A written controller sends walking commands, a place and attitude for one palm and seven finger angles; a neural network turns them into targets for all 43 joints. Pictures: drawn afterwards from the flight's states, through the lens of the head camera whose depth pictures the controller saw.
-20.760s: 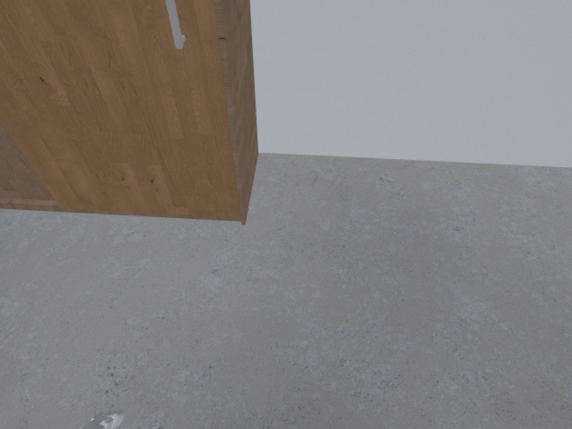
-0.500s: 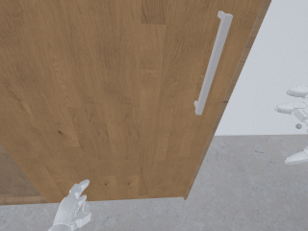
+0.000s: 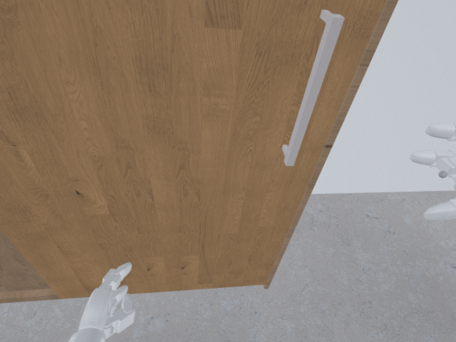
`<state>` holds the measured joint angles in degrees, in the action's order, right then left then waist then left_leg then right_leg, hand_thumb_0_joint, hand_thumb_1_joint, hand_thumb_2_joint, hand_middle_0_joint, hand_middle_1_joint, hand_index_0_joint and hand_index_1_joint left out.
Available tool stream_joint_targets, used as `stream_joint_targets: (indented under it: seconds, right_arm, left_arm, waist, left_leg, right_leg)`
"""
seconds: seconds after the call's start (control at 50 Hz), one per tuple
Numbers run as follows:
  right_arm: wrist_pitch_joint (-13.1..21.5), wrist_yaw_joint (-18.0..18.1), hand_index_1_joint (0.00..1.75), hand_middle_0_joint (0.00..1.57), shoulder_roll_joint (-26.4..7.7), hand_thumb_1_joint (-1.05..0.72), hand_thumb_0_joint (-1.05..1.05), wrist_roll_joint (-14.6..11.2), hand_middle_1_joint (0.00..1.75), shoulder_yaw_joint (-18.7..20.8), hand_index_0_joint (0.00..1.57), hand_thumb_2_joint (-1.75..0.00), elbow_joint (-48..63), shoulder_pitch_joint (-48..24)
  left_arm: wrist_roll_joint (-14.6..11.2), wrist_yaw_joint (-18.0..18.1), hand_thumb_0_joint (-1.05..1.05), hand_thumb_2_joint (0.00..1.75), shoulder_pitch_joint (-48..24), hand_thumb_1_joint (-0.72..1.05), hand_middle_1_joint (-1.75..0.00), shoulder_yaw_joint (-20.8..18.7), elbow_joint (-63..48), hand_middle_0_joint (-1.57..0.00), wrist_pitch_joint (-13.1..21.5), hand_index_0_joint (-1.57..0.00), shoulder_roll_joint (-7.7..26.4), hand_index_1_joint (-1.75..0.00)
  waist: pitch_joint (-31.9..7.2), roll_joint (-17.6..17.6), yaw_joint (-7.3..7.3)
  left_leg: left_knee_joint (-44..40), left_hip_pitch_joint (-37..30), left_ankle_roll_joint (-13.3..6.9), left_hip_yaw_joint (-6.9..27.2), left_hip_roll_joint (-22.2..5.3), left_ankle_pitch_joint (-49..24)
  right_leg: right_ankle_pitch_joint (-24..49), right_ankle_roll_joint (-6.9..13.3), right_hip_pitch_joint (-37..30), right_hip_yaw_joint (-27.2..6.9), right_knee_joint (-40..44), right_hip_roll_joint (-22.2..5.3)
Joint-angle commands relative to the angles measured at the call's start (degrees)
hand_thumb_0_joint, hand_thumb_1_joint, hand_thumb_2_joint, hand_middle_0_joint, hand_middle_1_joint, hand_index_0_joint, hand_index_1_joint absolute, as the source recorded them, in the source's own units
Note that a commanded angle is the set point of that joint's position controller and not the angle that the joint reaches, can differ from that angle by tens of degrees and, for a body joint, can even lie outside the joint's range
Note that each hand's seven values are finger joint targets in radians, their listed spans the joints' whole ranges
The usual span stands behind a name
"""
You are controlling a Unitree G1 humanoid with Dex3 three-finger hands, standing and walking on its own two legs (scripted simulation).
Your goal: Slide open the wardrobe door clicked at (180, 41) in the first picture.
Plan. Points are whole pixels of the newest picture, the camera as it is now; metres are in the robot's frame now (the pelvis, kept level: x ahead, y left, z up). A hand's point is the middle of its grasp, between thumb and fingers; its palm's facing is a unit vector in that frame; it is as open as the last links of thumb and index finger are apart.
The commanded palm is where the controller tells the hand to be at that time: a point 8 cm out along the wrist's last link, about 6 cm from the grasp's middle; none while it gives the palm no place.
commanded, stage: move the hooked fingers beside the handle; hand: right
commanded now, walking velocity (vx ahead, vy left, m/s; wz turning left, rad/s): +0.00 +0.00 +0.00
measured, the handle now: (304, 99) +0.51 -0.13 +0.22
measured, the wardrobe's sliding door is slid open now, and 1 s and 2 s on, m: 0.00 0.00 0.00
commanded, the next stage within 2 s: none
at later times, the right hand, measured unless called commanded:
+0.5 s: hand (401, 155) +0.34 -0.25 +0.22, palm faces -0.02 +1.00 -0.07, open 14.0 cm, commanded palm +0.32 -0.29 +0.23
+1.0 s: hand (374, 131) +0.40 -0.23 +0.22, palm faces -0.02 +1.00 -0.06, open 14.0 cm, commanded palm +0.38 -0.27 +0.22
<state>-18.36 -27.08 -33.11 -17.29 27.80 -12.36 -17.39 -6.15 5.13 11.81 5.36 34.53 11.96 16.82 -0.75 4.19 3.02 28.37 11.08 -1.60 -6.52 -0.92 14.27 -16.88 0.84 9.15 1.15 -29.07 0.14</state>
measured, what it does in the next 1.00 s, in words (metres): stands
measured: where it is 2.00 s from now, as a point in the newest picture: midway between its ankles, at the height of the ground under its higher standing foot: outside the picture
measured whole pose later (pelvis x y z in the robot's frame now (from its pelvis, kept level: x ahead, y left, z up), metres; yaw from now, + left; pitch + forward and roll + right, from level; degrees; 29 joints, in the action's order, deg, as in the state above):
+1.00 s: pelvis +0.01 +0.00 +0.00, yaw +1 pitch +0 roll +0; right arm -12.6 -20.7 -28.0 -13.4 20.6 -26.1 -32.9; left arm -5.6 5.6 14.8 4.1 35.9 8.5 16.6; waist -1.2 2.5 -0.2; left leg 27.0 12.8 -1.4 -5.2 -0.9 13.9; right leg -16.3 1.1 9.8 2.3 -26.4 0.3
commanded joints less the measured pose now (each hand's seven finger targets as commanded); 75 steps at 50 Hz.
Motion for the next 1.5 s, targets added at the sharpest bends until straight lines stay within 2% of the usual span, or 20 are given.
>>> stream_joint_targets:
  seconds: [0.0,0.06,0.12,0.18,0.22,0.32,0.36,0.4,0.44,0.48,0.54,0.64,0.78,0.84,0.9,1.06,1.24,1.34,1.36,1.48]
  right_arm:
    - [5.07,-1.8,1.2,0.3,-14.19,0.5,0.0,-0.69,1.2,0.18,0.3,-0.3,15.3,-25.34]
    - [9.51,-0.82,1.2,0.3,-18.09,0.5,0.0,-2.51,1.2,6.48,0.3,-0.3,17.52,-24.34]
    - [10.25,1.36,1.2,0.3,-19.03,0.5,0.0,-2.18,1.2,8.49,0.3,-0.3,13.61,-22.19]
    - [6.71,2.56,1.2,0.3,-15.72,0.5,0.0,-0.54,1.2,5.96,0.3,-0.3,6.2,-19.96]
    - [4.34,2.27,1.2,0.3,-13.58,0.5,0.0,-0.05,1.2,3.53,0.3,-0.3,4.96,-17.42]
    - [5.38,1.13,1.2,0.3,-10.38,0.5,0.0,-0.3,1.2,-1.47,0.3,-0.3,14.42,-23.39]
    - [7.45,1.62,1.2,0.3,-12.87,0.5,0.0,-0.89,1.2,1.32,0.3,-0.3,14.74,-26.93]
    - [8.83,2.47,1.2,0.3,-14.18,0.5,0.0,-1.16,1.2,3.06,0.3,-0.3,12.29,-28.85]
    - [8.98,3.69,1.2,0.3,-13.98,0.5,0.0,-0.58,1.2,2.15,0.3,-0.3,8.19,-31.64]
    - [8.53,4.72,1.2,0.3,-11.79,0.5,0.0,0.79,1.2,-0.78,0.3,-0.3,6.7,-33.94]
    - [7.44,5.42,1.2,0.3,-10.38,0.5,0.0,2.26,1.2,-3.17,0.3,-0.3,6.14,-34.85]
    - [7.29,4.3,1.2,0.3,-11.47,0.5,0.0,1.35,1.2,-1.21,0.3,-0.3,1.03,-32.37]
    - [8.43,5.9,1.2,0.3,-11.11,0.5,0.0,2.38,1.2,-2.45,0.3,-0.3,0.39,-37.88]
    - [9.14,6.28,1.2,0.3,-13.53,0.5,0.0,2.76,1.2,-0.72,0.3,-0.3,-0.05,-38.99]
    - [10.08,6.07,1.2,0.3,-11.05,0.5,0.0,2.74,1.2,-3.28,0.3,-0.3,0.09,-42.58]
    - [8.78,6.62,1.2,0.3,-11.0,0.5,0.0,3.3,1.2,-4.37,0.3,-0.3,-11.29,-44.47]
    - [14.31,7.69,1.2,0.3,-11.77,0.5,0.0,4.18,1.2,-5.31,0.3,-0.3,-10.56,-54.46]
    - [13.29,8.43,1.2,0.3,-10.34,0.5,0.0,5.17,1.2,-6.77,0.3,-0.3,-22.51,-54.57]
    - [13.28,8.64,1.2,0.3,-9.72,0.5,0.0,5.54,1.2,-7.66,0.3,-0.3,-22.53,-55.94]
    - [16.32,9.21,1.2,0.3,-12.21,0.5,0.0,5.35,1.2,-4.41,0.3,-0.3,-18.85,-54.56]
  left_arm:
    - [0.29,0.96,0.0,0.9,-8.07,0.9,-0.3,-3.18,-10.23,-0.2,3.58,-0.2,6.42,-0.3]
    - [1.01,0.95,0.0,0.9,-8.16,0.9,-0.3,-3.01,-10.07,-0.2,3.84,-0.2,5.73,-0.3]
    - [1.34,0.58,0.0,0.9,-7.5,0.9,-0.3,-2.97,-8.94,-0.2,3.68,-0.2,5.71,-0.3]
    - [0.79,0.24,0.0,0.9,-7.22,0.9,-0.3,-3.13,-8.57,-0.2,2.91,-0.2,6.2,-0.3]
    - [0.53,-0.21,0.0,0.9,-7.1,0.9,-0.3,-3.55,-9.23,-0.2,2.28,-0.2,6.5,-0.3]
    - [0.49,-0.12,0.0,0.9,-7.56,0.9,-0.3,-3.48,-11.07,-0.2,2.12,-0.2,5.9,-0.3]
    - [0.87,0.41,0.0,0.9,-7.04,0.9,-0.3,-3.5,-10.24,-0.2,2.39,-0.2,6.16,-0.3]
    - [0.85,0.91,0.0,0.9,-6.32,0.9,-0.3,-3.46,-9.05,-0.2,2.4,-0.2,6.13,-0.3]
    - [0.75,1.11,0.0,0.9,-5.89,0.9,-0.3,-3.4,-7.73,-0.2,2.08,-0.2,6.38,-0.3]
    - [0.63,1.32,0.0,0.9,-6.04,0.9,-0.3,-3.34,-7.6,-0.2,2.21,-0.2,6.2,-0.3]
    - [0.63,1.14,0.0,0.9,-5.76,0.9,-0.3,-3.48,-8.01,-0.2,1.98,-0.2,6.05,-0.3]
    - [0.69,0.78,0.0,0.9,-4.97,0.9,-0.3,-3.62,-8.11,-0.2,0.77,-0.2,6.56,-0.3]
    - [0.73,0.54,0.0,0.9,-4.62,0.9,-0.3,-3.79,-8.48,-0.2,0.33,-0.2,6.4,-0.3]
    - [0.74,0.66,0.0,0.9,-3.75,0.9,-0.3,-4.1,-8.23,-0.2,-0.25,-0.2,6.82,-0.3]
    - [0.73,0.91,0.0,0.9,-3.58,0.9,-0.3,-4.07,-7.95,-0.2,-0.01,-0.2,6.56,-0.3]
    - [0.64,1.39,0.0,0.9,-1.18,0.9,-0.3,-4.47,-5.75,-0.2,-0.98,-0.2,7.58,-0.3]
    - [1.16,1.19,0.0,0.9,1.13,0.9,-0.3,-4.66,-5.44,-0.2,-1.31,-0.2,7.29,-0.3]
    - [0.99,1.25,0.0,0.9,3.41,0.9,-0.3,-4.73,-3.46,-0.2,-1.91,-0.2,7.96,-0.3]
    - [1.02,1.19,0.0,0.9,3.53,0.9,-0.3,-4.82,-3.4,-0.2,-1.91,-0.2,7.98,-0.3]
    - [1.58,0.67,0.0,0.9,4.64,0.9,-0.3,-5.41,-4.75,-0.2,-2.3,-0.2,8.03,-0.3]
  waist:
    - [-13.42,-1.13,-2.39]
    - [-18.21,-1.77,-0.96]
    - [-14.91,2.1,0.26]
    - [-7.92,1.72,-0.32]
    - [-7.45,-1.05,-0.12]
    - [-14.03,-0.72,-1.69]
    - [-16.57,-0.96,-1.88]
    - [-15.19,-1.85,-2.12]
    - [-11.4,-2.03,-2.84]
    - [-10.2,2.9,-2.93]
    - [-12.93,3.92,-2.73]
    - [-14.77,-4.84,-2.34]
    - [-15.07,-0.46,-2.55]
    - [-16.29,-1.81,-2.74]
    - [-16.68,0.55,-3.6]
    - [-13.08,-3.4,-4.57]
    - [-20.08,-1.3,-5.44]
    - [-14.58,-2.76,-5.97]
    - [-14.43,-0.99,-6.13]
    - [-21.58,-4.14,-4.86]
  left_leg:
    - [-4.0,-1.56,0.47,4.8,-0.84,-8.92]
    - [-3.6,-6.04,0.36,5.1,-0.71,-12.16]
    - [-3.78,-5.51,-0.29,4.15,-0.69,-13.47]
    - [-3.85,-2.23,-0.31,3.37,-0.96,-13.12]
    - [-3.82,-2.74,-0.38,3.71,-1.2,-14.59]
    - [-3.06,-2.87,-0.13,3.83,-0.82,-15.69]
    - [-3.13,-3.33,0.1,3.9,-0.47,-15.16]
    - [-3.77,-2.39,0.25,3.67,-0.23,-13.14]
    - [-4.88,-0.66,0.21,3.92,-0.26,-10.01]
    - [-4.81,0.51,-0.18,3.67,-0.63,-8.75]
    - [-4.41,-1.12,-0.51,3.84,-0.82,-11.76]
    - [-3.91,-4.0,-0.09,3.81,-0.7,-15.86]
    - [-3.46,-3.09,-0.42,4.13,-1.05,-16.61]
    - [-3.67,-4.49,-0.29,4.42,-0.94,-17.79]
    - [-3.63,-3.59,-0.38,4.44,-0.96,-17.86]
    - [-4.57,-1.46,-0.25,4.65,-1.02,-15.54]
    - [-3.85,-3.72,-0.45,4.95,-0.61,-19.19]
    - [-4.55,-0.61,-0.51,4.61,-0.52,-15.7]
    - [-4.37,-0.13,-0.59,4.66,-0.7,-15.92]
    - [-3.31,-5.0,-0.44,4.97,-0.48,-20.94]
  right_leg:
    - [10.72,1.38,-3.95,-4.0,3.48,-0.17]
    - [13.57,1.45,-4.45,-3.85,3.19,0.03]
    - [14.98,0.83,-3.03,-3.66,4.16,-0.2]
    - [13.85,0.66,0.14,-3.06,5.35,-0.47]
    - [15.11,0.76,0.58,-3.04,5.03,-0.83]
    - [16.58,1.1,-4.35,-3.15,3.91,-0.86]
    - [15.9,1.19,-5.23,-3.42,3.93,-0.55]
    - [14.12,1.15,-4.78,-3.45,4.41,-0.56]
    - [11.45,1.09,-2.98,-3.42,5.18,-0.66]
    - [10.78,0.74,-3.27,-3.56,5.89,-0.61]
    - [13.8,0.72,-4.71,-3.5,5.66,-0.56]
    - [15.8,1.16,-2.84,-3.11,5.27,-0.65]
    - [17.04,0.98,-3.48,-2.87,5.15,-0.56]
    - [17.62,1.2,-3.29,-2.37,4.95,-0.72]
    - [17.79,1.15,-4.54,-2.45,4.84,-0.61]
    - [14.7,1.38,-1.47,-2.37,5.1,-0.68]
    - [19.03,1.6,-5.01,-2.48,4.46,-0.89]
    - [15.39,1.45,-1.29,-2.38,5.52,-1.0]
    - [15.7,1.31,-1.18,-2.4,5.39,-0.93]
    - [20.36,1.51,-2.91,-2.21,4.94,-1.22]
